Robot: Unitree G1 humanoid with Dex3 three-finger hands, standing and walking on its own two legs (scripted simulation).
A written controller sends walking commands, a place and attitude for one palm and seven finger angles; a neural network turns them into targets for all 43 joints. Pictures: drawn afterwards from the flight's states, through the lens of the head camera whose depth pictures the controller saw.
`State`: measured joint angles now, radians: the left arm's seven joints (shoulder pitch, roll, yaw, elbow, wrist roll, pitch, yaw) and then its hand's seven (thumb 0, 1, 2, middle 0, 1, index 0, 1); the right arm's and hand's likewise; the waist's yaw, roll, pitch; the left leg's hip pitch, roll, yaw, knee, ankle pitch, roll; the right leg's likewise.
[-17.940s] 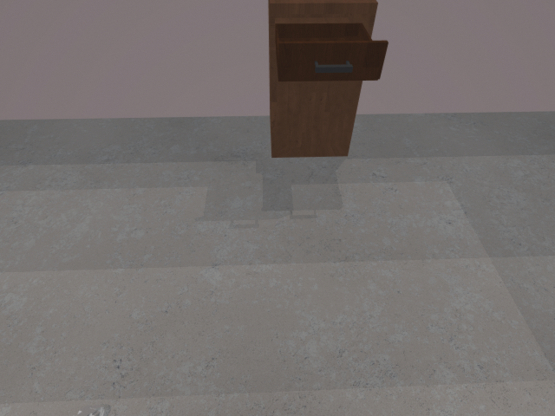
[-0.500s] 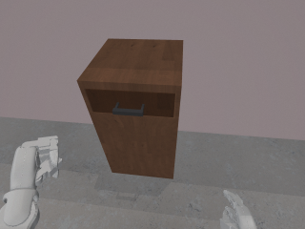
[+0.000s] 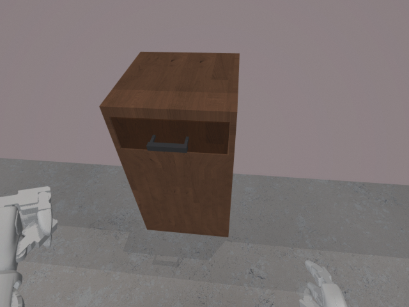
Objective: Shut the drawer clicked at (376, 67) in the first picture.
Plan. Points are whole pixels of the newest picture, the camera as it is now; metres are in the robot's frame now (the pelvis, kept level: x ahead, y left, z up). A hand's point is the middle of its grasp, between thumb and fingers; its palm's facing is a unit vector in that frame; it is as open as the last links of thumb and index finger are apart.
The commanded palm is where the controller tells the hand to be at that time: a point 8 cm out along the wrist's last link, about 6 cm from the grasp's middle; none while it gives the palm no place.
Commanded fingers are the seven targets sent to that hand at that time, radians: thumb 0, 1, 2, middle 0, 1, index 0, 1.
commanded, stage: step back with the hand held close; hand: left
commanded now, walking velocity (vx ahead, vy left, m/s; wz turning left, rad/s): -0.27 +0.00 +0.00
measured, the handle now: (168, 143) +0.64 +0.20 -0.08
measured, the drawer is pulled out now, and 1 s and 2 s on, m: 0.00 0.00 0.00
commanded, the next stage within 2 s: stop stepping back and stand still in 1.34 s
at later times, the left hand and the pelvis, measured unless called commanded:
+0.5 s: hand (22, 256) +0.14 +0.26 +0.16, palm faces +0.38 -0.79 -0.49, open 3.3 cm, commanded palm +0.08 +0.30 +0.17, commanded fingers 0.00 0.90 0.90 -1.40 -1.60 -1.40 -1.60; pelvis -0.05 +0.02 -0.01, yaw +0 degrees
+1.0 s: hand (0, 304) +0.08 +0.25 +0.16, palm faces +0.38 -0.77 -0.51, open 3.3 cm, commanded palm +0.01 +0.30 +0.17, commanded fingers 0.00 0.90 0.90 -1.40 -1.60 -1.40 -1.60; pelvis -0.11 +0.01 -0.02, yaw +2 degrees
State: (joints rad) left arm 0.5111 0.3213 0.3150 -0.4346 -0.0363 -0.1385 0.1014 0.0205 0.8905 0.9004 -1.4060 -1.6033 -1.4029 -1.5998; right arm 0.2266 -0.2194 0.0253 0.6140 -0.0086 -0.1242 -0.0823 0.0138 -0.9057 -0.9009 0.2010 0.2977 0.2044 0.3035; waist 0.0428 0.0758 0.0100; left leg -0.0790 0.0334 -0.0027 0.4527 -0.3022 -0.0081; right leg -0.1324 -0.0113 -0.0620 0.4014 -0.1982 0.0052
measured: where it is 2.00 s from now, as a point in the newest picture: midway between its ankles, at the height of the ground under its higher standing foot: outside the picture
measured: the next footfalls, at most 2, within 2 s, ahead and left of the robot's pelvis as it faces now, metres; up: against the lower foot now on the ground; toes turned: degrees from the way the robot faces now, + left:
right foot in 1.30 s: -0.17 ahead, -0.05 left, +0.00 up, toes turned -4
left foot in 2.00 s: -0.18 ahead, +0.17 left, +0.00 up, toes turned +4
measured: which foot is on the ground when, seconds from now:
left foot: down 0.00-1.00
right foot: down 0.00-1.00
